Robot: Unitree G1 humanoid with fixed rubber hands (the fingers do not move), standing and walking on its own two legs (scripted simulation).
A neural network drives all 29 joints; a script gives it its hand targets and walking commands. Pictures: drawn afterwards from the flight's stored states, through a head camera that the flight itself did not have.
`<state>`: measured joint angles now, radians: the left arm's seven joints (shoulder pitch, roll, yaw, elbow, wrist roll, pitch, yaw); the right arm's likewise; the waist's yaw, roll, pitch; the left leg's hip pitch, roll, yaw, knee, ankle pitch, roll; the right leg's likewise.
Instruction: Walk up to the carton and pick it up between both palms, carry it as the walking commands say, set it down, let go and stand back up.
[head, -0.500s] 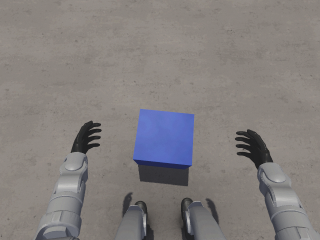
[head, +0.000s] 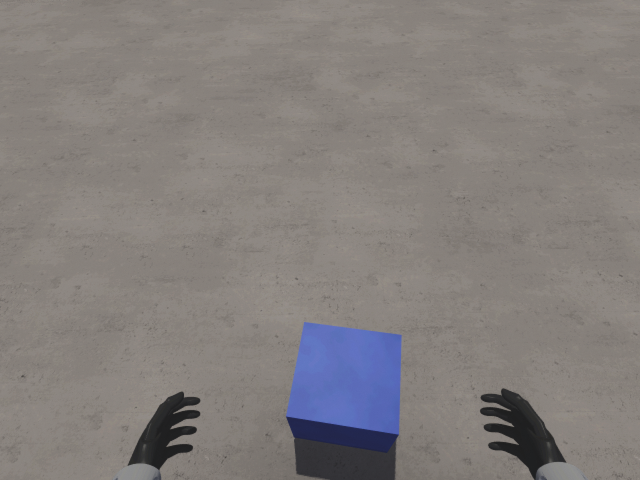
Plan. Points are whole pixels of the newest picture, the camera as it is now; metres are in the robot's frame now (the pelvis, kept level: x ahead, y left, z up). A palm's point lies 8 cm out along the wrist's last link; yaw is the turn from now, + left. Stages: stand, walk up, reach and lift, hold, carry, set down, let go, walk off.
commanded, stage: let go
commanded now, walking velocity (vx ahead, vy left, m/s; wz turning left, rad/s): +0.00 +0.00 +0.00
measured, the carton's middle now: (345, 387) +0.42 -0.03 -0.65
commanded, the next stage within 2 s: stand in 0.42 s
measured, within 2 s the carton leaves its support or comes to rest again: neither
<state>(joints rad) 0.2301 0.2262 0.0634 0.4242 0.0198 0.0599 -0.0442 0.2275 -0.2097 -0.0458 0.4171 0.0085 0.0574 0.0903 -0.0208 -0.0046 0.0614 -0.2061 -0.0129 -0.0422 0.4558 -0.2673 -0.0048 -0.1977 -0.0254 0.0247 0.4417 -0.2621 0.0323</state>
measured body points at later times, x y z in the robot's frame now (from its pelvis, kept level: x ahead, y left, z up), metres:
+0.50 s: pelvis +0.01 -0.02 -0.01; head +0.00 -0.03 +0.44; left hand +0.17 +0.22 -0.08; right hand +0.17 -0.27 -0.09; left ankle -0.02 +0.12 -0.74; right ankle -0.02 -0.14 -0.74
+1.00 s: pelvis +0.05 -0.04 -0.01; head +0.05 -0.05 +0.44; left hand +0.14 +0.22 -0.13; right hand +0.08 -0.31 -0.15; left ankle -0.02 +0.12 -0.74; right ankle -0.02 -0.14 -0.74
